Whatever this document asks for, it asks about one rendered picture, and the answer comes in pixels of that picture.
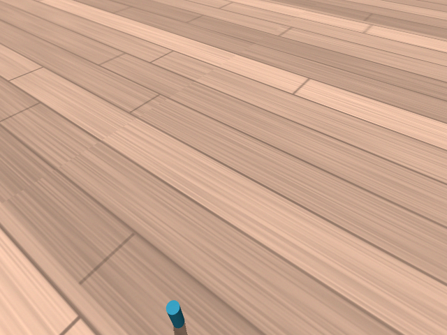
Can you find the can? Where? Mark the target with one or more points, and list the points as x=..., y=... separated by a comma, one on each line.
x=175, y=313

